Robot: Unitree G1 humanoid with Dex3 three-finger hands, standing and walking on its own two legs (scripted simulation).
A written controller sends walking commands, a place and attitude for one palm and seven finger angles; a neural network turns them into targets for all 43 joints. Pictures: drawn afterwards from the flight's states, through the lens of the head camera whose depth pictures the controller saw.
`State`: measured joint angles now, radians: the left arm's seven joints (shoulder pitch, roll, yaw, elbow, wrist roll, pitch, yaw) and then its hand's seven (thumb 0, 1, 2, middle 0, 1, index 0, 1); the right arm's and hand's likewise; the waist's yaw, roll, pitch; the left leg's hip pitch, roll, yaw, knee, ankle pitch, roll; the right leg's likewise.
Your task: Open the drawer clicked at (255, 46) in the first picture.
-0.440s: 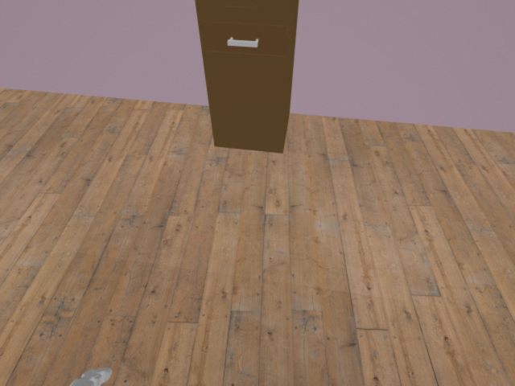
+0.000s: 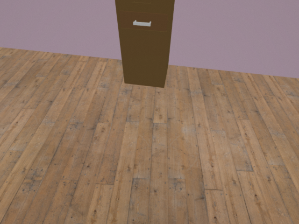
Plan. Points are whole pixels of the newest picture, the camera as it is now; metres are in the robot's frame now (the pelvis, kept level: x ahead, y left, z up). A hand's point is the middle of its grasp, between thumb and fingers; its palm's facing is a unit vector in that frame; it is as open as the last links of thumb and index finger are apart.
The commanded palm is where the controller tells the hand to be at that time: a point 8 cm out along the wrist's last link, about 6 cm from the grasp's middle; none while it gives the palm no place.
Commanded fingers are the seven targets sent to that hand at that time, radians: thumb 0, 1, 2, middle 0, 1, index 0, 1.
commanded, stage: stand and wait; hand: left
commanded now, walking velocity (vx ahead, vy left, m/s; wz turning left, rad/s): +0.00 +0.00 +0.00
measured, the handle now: (142, 22) +1.55 +0.15 -0.10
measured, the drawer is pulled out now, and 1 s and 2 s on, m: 0.00 0.00 0.00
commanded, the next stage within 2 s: look at it before walking up in 0.38 s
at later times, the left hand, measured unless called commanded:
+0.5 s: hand out of the picture +0.07 +0.25 -0.15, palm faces -0.03 -0.94 -0.33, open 7.4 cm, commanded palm none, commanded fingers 0.00 0.90 0.90 -0.20 -0.30 -0.20 -0.30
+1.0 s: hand out of the picture +0.07 +0.26 -0.15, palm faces -0.03 -0.94 -0.33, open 7.4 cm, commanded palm none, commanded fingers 0.00 0.90 0.90 -0.20 -0.30 -0.20 -0.30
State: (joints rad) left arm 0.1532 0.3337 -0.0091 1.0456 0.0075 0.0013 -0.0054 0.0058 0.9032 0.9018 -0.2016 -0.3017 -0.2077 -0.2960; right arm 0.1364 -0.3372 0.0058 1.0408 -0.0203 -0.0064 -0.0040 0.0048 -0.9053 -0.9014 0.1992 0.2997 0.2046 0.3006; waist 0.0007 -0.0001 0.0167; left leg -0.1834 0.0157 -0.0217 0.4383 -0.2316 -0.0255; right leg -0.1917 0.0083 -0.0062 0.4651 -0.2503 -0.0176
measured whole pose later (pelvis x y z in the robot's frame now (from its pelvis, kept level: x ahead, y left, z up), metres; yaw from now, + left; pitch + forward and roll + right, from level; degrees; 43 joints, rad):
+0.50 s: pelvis -0.01 +0.01 +0.00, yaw +0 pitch -2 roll +0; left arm 0.14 0.34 -0.01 1.09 0.01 0.00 -0.01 0.00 0.90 0.90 -0.20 -0.30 -0.21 -0.30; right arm 0.14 -0.34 0.01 1.10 -0.02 -0.01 0.00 0.00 -0.91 -0.90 0.20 0.30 0.20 0.30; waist 0.00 -0.01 0.02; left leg -0.16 0.01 -0.01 0.39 -0.20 -0.01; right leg -0.17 0.00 0.01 0.41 -0.21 -0.01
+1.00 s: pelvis +0.00 +0.01 +0.00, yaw +0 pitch -2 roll +0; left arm 0.15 0.34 -0.01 1.10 0.01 -0.01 0.00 0.01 0.90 0.90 -0.20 -0.30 -0.21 -0.30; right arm 0.13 -0.34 0.01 1.11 -0.01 -0.01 0.00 0.00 -0.91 -0.90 0.20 0.30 0.20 0.30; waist 0.00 -0.01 0.02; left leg -0.15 0.01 -0.01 0.37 -0.20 -0.01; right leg -0.16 0.00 0.00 0.39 -0.21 0.00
